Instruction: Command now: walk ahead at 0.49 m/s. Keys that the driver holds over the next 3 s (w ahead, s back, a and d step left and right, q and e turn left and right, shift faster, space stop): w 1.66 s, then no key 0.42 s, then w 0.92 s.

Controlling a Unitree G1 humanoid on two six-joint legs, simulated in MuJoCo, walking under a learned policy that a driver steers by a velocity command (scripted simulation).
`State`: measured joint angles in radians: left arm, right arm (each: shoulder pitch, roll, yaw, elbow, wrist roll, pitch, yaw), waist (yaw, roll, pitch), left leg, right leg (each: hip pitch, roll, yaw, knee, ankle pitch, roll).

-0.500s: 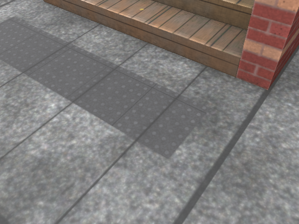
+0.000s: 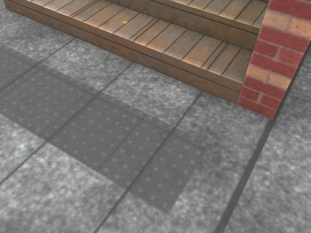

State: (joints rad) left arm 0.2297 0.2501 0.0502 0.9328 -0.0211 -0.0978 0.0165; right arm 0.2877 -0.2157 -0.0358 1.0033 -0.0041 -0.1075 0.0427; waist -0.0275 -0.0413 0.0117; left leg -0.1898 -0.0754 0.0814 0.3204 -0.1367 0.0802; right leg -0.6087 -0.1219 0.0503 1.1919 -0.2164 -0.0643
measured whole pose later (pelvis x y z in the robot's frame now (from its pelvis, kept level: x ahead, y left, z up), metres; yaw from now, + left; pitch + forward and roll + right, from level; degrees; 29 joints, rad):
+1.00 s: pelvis +0.57 -0.01 -0.02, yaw +0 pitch +2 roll -1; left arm 0.38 0.25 0.05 1.02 -0.02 -0.08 0.00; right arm 0.04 -0.24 -0.05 0.88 0.00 -0.11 0.04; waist 0.03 -0.01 0.03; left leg -0.48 0.00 0.05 0.57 -0.13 0.06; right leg -0.17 0.00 0.05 0.98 -0.48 -0.02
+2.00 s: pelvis +1.06 -0.03 -0.01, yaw +0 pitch -1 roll -1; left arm 0.33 0.19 0.01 1.07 0.01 -0.06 0.01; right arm 0.15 -0.19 -0.01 0.98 -0.03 -0.07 -0.01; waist 0.02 -0.01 0.06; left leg -0.34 -0.01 0.06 0.51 -0.14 0.06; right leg -0.08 0.02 -0.06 0.51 -0.41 -0.03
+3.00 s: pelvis +1.35 +0.03 +0.00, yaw +0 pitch +1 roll +2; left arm 0.19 0.19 0.05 0.98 0.03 -0.03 0.00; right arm 0.43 -0.18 -0.02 1.07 -0.03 -0.09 0.00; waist -0.02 -0.04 -0.04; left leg -0.09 -0.08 0.10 0.30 -0.24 0.09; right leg -0.77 -0.07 -0.04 1.60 -0.38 -0.06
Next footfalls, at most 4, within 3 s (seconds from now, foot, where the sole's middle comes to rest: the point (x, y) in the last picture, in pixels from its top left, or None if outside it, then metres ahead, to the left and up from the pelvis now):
0.34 right None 0.39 -0.15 -0.78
0.94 left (136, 189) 0.72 0.09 -0.78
1.50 right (179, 137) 1.02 -0.14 -0.78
1.96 left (142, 115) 1.18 0.06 -0.78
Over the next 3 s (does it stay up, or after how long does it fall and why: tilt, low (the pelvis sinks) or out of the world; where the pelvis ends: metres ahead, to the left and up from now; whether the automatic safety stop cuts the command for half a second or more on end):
stays up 1.35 0.03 0.00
